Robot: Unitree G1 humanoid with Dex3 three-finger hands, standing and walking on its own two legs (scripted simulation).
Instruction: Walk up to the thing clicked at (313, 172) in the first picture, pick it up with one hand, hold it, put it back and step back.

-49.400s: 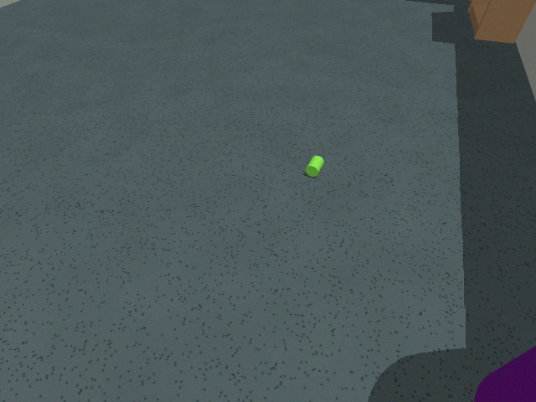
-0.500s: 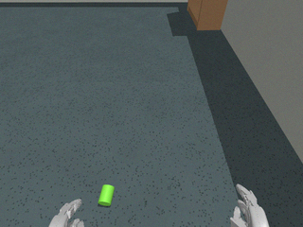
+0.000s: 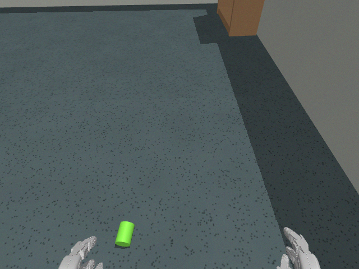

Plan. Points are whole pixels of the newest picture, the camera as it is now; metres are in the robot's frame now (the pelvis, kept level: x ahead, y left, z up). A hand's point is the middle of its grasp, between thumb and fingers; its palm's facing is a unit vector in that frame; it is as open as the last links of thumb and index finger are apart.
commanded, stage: home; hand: left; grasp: from above
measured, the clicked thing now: (125, 233) +0.47 +0.29 -0.68
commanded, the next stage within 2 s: stand in 1.16 s
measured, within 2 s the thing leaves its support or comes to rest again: neither
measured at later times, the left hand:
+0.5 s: hand out of the picture +0.16 +0.18 -0.05, palm faces +0.05 -0.98 -0.20, open 8.1 cm
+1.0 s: hand out of the picture +0.16 +0.18 -0.05, palm faces +0.05 -0.98 -0.21, open 7.5 cm
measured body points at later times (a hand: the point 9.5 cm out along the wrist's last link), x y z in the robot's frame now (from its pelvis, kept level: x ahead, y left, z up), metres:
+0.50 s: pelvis +0.00 +0.00 +0.00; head +0.01 +0.00 +0.45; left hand +0.15 +0.23 -0.03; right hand +0.16 -0.24 -0.06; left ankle +0.01 +0.13 -0.68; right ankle +0.00 -0.14 -0.68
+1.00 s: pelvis +0.00 +0.00 +0.00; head +0.02 +0.01 +0.45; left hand +0.16 +0.24 -0.03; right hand +0.16 -0.24 -0.07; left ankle +0.01 +0.13 -0.68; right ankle +0.00 -0.14 -0.68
